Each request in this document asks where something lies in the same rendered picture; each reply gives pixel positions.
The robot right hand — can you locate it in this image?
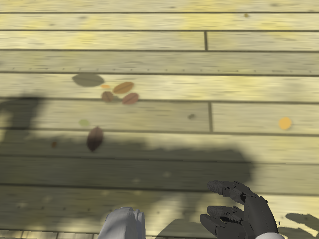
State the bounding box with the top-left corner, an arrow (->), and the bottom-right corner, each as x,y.
199,180 -> 280,239

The left robot thigh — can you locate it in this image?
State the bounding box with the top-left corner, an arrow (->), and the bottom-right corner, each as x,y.
98,207 -> 147,239

